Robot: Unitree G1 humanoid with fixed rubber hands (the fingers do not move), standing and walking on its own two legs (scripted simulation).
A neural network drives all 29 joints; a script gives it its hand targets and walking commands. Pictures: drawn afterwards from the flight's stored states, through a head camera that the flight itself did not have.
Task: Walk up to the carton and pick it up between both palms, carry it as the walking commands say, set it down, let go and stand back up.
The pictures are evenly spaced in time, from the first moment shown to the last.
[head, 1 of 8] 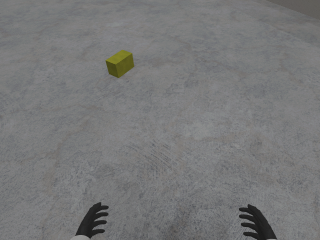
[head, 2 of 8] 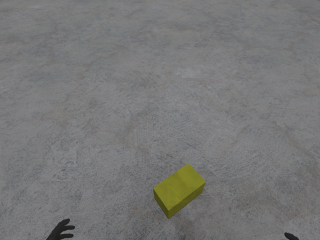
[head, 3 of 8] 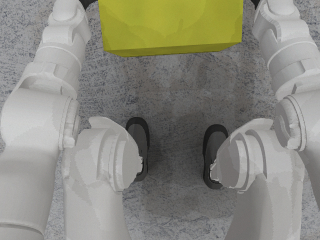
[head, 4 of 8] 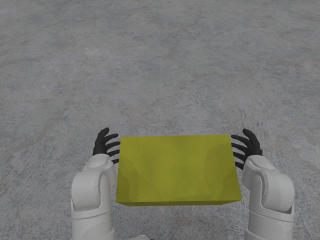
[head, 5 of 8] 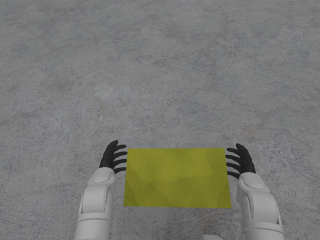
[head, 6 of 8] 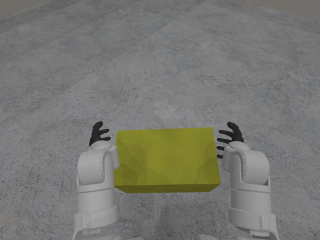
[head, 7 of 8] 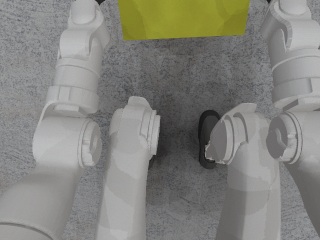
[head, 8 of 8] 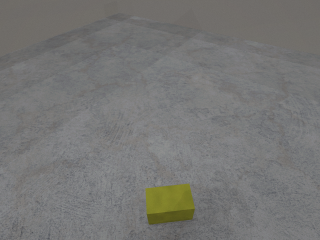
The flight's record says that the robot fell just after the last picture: no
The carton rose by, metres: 0.68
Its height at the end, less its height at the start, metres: +0.00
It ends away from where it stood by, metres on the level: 12.39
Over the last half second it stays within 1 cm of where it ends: yes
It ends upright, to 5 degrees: yes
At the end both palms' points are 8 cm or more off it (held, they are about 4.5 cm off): yes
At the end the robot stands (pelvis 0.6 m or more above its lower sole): yes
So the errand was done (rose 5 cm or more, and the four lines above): yes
